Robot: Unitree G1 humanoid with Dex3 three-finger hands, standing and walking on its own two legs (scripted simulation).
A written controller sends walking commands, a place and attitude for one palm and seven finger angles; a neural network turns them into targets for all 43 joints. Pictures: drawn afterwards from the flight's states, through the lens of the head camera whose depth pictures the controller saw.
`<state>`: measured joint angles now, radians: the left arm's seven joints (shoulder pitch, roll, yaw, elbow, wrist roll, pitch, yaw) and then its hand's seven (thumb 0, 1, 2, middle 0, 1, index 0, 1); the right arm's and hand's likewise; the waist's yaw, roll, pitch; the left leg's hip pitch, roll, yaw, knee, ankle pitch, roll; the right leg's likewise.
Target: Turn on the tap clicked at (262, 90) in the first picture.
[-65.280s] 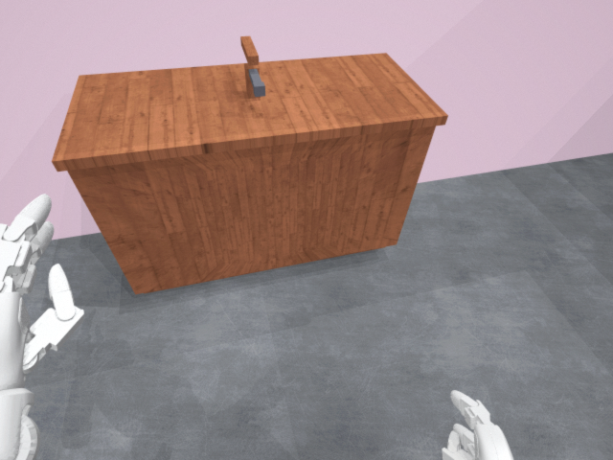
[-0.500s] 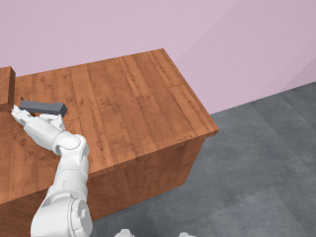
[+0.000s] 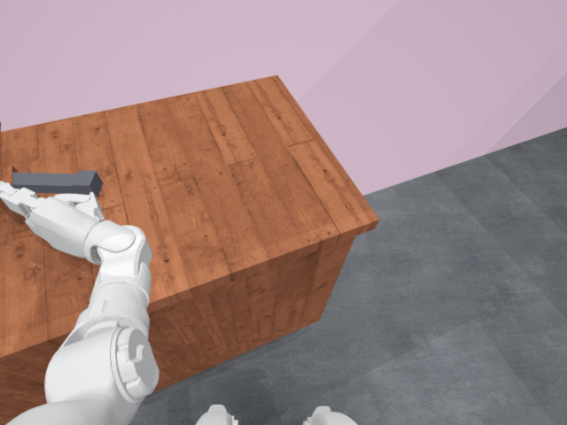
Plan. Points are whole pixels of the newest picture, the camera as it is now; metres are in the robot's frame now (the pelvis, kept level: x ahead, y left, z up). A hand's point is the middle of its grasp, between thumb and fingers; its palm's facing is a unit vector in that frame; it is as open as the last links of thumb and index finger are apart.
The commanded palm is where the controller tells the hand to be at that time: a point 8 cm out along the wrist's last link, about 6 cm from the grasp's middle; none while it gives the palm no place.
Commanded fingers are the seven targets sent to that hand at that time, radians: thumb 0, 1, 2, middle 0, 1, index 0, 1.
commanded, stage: lift the hand up off the lever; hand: left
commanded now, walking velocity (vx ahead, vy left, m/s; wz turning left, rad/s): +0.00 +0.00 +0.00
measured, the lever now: (88, 184) +0.45 +0.27 +0.07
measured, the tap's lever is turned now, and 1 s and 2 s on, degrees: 67 68 68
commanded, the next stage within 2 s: none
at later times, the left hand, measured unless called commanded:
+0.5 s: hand (89, 197) +0.43 +0.27 +0.06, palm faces +0.90 -0.44 -0.08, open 8.0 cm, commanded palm +0.38 +0.28 +0.08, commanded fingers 0.00 0.90 0.90 -0.15 -0.15 -0.15 -0.15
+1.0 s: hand (86, 197) +0.43 +0.27 +0.07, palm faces +0.89 -0.45 -0.07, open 7.8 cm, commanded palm +0.38 +0.28 +0.10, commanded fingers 0.00 0.90 0.90 -0.15 -0.15 -0.15 -0.15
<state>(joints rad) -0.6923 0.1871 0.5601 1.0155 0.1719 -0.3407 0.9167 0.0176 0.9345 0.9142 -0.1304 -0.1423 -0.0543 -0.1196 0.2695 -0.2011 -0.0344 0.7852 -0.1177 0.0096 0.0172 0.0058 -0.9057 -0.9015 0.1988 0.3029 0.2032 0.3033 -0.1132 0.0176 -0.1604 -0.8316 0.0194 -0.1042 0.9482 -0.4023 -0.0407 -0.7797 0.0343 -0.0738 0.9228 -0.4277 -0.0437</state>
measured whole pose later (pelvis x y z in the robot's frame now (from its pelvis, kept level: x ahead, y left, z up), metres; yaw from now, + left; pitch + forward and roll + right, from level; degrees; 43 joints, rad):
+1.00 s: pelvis +0.02 +0.01 +0.01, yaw +0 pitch +13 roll -1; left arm -0.57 0.12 0.55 0.80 0.13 -0.20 0.86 0.02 0.90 0.90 -0.15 -0.15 -0.15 -0.14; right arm 0.25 -0.19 -0.04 0.77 -0.11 -0.03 0.03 0.01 -0.91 -0.90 0.20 0.30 0.20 0.30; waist -0.10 0.01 -0.15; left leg -0.71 0.02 -0.09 0.88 -0.40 -0.04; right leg -0.66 0.03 -0.06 0.85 -0.42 -0.04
